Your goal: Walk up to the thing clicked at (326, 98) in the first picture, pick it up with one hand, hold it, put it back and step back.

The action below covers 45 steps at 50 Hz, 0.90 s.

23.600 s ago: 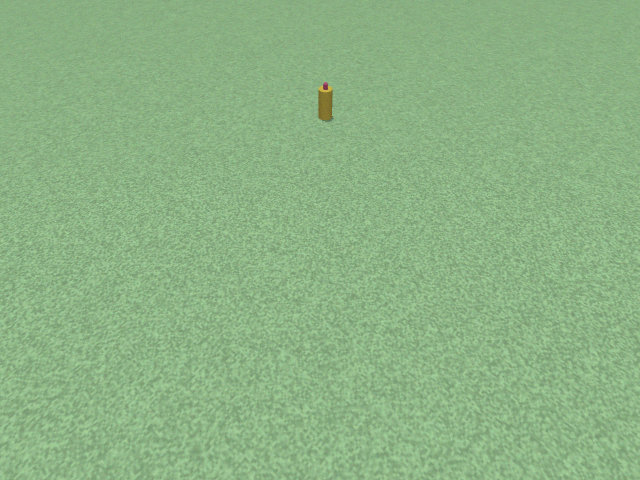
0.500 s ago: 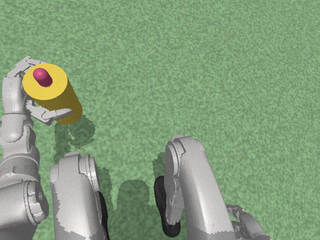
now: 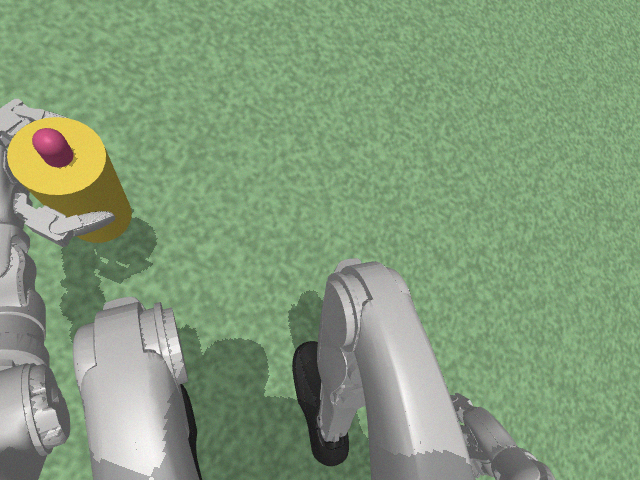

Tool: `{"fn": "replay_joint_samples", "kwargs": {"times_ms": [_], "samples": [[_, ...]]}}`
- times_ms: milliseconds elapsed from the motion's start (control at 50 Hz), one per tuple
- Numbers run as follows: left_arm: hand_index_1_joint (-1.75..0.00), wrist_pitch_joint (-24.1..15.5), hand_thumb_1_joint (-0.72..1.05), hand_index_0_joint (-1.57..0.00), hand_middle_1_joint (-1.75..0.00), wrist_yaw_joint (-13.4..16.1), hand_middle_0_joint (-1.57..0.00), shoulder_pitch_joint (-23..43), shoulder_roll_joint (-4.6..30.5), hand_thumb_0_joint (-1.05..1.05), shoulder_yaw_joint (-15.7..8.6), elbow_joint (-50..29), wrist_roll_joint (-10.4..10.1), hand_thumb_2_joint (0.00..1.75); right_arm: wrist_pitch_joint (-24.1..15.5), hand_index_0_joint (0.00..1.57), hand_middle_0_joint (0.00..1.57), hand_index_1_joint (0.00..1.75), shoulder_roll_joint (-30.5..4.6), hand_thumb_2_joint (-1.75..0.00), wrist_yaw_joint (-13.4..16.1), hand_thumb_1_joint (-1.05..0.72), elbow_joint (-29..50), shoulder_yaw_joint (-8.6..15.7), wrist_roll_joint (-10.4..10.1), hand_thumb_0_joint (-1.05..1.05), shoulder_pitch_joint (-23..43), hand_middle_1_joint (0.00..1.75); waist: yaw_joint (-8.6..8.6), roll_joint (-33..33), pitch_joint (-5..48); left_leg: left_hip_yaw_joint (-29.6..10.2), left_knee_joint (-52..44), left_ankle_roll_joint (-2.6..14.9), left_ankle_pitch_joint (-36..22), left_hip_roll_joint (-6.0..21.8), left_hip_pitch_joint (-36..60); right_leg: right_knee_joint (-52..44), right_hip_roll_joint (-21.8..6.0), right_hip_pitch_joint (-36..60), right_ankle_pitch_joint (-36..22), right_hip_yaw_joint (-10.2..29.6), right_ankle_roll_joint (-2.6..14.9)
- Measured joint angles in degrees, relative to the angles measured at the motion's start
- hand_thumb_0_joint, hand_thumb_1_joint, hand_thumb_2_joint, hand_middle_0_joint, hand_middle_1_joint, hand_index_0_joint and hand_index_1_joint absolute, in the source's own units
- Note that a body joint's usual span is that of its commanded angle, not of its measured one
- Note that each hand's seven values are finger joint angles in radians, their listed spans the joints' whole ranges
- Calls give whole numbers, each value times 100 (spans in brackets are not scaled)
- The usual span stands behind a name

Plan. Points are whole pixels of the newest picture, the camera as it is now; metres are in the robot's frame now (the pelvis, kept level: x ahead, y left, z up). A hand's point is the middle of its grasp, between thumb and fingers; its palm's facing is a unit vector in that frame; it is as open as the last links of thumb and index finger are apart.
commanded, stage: lower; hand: left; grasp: from the side
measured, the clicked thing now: (78, 183) +0.46 +0.21 -0.10
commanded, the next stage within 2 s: loosen in 0.50 s
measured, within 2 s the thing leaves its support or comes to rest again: neither
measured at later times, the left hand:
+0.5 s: hand (80, 195) +0.47 +0.23 -0.16, palm faces +0.00 -1.00 -0.06, open 11.3 cm
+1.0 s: hand (75, 176) +0.49 +0.23 -0.15, palm faces +0.03 -1.00 -0.04, open 11.8 cm
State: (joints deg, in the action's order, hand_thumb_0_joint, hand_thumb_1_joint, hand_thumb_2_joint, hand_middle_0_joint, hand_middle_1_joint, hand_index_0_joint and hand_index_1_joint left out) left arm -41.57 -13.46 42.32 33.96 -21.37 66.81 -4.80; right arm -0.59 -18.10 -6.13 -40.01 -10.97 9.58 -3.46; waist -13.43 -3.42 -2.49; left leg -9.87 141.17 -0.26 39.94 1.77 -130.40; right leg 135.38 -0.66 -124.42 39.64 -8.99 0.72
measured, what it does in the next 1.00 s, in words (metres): stands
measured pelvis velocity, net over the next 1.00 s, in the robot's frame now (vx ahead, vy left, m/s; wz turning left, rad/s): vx -0.01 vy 0.01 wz -0.09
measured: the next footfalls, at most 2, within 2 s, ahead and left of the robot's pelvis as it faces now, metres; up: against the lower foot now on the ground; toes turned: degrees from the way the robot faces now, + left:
none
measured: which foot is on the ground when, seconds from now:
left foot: down 0.00-1.00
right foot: down 0.00-1.00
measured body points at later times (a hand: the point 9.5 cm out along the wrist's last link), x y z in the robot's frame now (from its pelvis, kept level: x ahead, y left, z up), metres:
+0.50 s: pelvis -0.01 +0.01 -0.01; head +0.25 +0.14 +0.33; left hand +0.46 +0.28 -0.16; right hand +0.09 -0.26 -0.08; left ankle +0.08 +0.13 -0.29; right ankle +0.10 -0.11 -0.29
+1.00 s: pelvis -0.01 +0.01 -0.01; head +0.25 +0.15 +0.32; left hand +0.48 +0.28 -0.14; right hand +0.10 -0.26 -0.07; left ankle +0.08 +0.13 -0.29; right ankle +0.10 -0.11 -0.29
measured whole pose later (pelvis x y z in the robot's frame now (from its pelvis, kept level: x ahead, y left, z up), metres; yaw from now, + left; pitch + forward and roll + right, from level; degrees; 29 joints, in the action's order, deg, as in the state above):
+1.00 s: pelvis -0.01 +0.01 -0.01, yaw -5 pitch +20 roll -16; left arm -52.4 -9.9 47.6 46.3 -18.6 77.2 -4.6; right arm 1.1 -20.3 -6.4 -35.5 -24.3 15.9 4.4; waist -16.1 -10.3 -12.3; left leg -17.6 147.0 0.1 40.3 1.0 -129.4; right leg 135.2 1.3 -119.7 37.8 -15.0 -1.2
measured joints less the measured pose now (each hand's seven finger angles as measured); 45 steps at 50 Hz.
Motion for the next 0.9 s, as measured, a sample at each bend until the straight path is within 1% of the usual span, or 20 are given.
{"fn": "replay_joint_samples", "kwargs": {"times_ms": [60, 120, 200, 280, 400, 480, 580, 620, 680, 740, 800, 880, 900], "samples": [[-111, -133, -61, -72, -107, 58, -68, 86, 124, -6, -4, 276, -23, 95, 10, 20, 21, 31, -8, -91, -25, -93, -7, -96, 49, 0, 37, 30, -36, -56, -71, -61, 65, -2, 7, 0, -11, 25, 14, 9, -14, -50, -3], [-110, -264, -61, -72, -107, 80, -68, 143, 321, -6, 21, 501, 40, 95, 17, 20, 21, 31, -24, -91, -58, -93, 8, -205, 125, 0, 110, 30, -86, -140, -216, -136, 152, 3, 8, 5, -27, 53, 38, 22, -45, -108, -19], [-110, -393, -61, -72, -106, 70, -68, 94, 537, -6, 95, 542, 95, 95, 23, 20, 21, 31, -43, -90, -100, -92, 52, -349, 220, 0, 167, 30, -131, -294, -415, -225, 264, 7, 13, 4, -51, 91, 63, 41, -72, -176, -44], [-109, -438, -61, -73, -106, 73, -69, 46, 616, -6, 152, 473, 75, 95, 19, 20, 21, 31, -58, -90, -113, -92, 61, -510, 296, 0, 201, 30, -137, -455, -568, -302, 341, 7, 28, -16, -51, 108, 71, 94, -67, -237, -65], [-109, -500, -61, -73, -105, 236, -69, 14, 722, -6, 205, 395, 133, 95, 29, 20, 21, 31, -76, -91, -103, -93, 111, -726, 417, 0, 332, 30, -174, -593, -748, -421, 405, 18, 58, -44, 12, 72, 89, 243, -51, -333, -106], [-109, -588, -61, -73, -105, 368, -69, 87, 856, -6, 240, 541, 169, 95, 55, 20, 21, 31, -104, -91, -98, -93, 188, -853, 483, 0, 446, 30, -214, -611, -821, -499, 440, 30, 59, -51, 45, 40, 110, 320, -72, -394, -132], [-109, -714, -61, -73, -105, 459, -69, 250, 1083, -6, 253, 900, 114, 95, 85, 20, 21, 31, -148, -91, -92, -93, 300, -1024, 545, 0, 576, 30, -273, -626, -893, -589, 501, 43, 50, -53, 58, 30, 140, 368, -115, -462, -159], [-109, -758, -61, -73, -105, 459, -69, 311, 1167, -6, 276, 1036, 73, 95, 88, 20, 21, 31, -163, -90, -88, -93, 340, -1089, 566, 0, 615, 30, -295, -644, -924, -619, 528, 44, 46, -56, 59, 35, 149, 380, -129, -484, -168], [-108, -818, -61, -73, -105, 437, -70, 370, 1268, -6, 314, 1169, 70, 95, 87, 20, 21, 31, -177, -90, -86, -93, 391, -1180, 596, 0, 656, 30, -314, -692, -973, -664, 562, 38, 45, -57, 61, 40, 163, 392, -148, -516, -173], [-105, -827, -59, -75, -101, 372, -71, 338, 1284, -6, 327, 1080, 66, 91, 86, 20, 21, 31, -184, -90, -81, -93, 421, -1235, 619, 0, 671, 30, -302, -738, -1030, -706, 584, 25, 49, -66, 72, 38, 171, 414, -155, -547, -174], [-99, -837, -56, -78, -96, 320, -74, 273, 1239, -5, 281, 953, 21, 83, 84, 20, 21, 31, -189, -90, -77, -93, 439, -1281, 623, 0, 668, 30, -279, -783, -1061, -740, 592, 13, 57, -74, 86, 30, 174, 435, -152, -573, -171], [-90, -936, -50, -78, -89, 316, -77, 276, 1140, -4, 203, 715, -42, 72, 90, 20, 21, 31, -192, -90, -55, -93, 420, -1311, 630, 0, 670, 30, -229, -828, -1064, -759, 583, -2, 65, -75, 111, 12, 180, 458, -154, -588, -164], [-88, -1003, -50, -78, -87, 277, -77, 298, 1122, -4, 197, 680, -48, 68, 97, 20, 21, 31, -196, -90, -49, -93, 414, -1313, 633, 0, 678, 30, -217, -823, -1058, -759, 580, -1, 65, -73, 118, 8, 182, 464, -156, -587, -164]]}}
